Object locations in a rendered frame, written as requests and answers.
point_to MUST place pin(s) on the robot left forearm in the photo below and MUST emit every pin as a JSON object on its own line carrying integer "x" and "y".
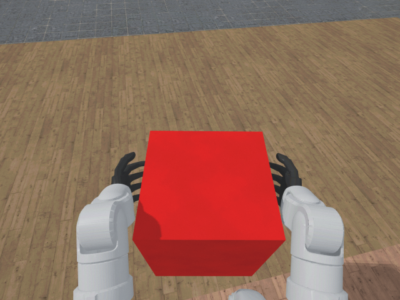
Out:
{"x": 102, "y": 246}

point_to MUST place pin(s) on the left robot hand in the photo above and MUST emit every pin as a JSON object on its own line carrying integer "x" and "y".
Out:
{"x": 123, "y": 169}

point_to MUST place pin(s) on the carton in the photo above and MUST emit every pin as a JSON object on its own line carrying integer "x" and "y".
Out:
{"x": 207, "y": 204}

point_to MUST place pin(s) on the right robot hand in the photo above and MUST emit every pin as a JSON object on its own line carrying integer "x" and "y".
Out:
{"x": 289, "y": 176}

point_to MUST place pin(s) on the robot right forearm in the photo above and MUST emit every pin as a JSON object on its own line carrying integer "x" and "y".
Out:
{"x": 317, "y": 247}

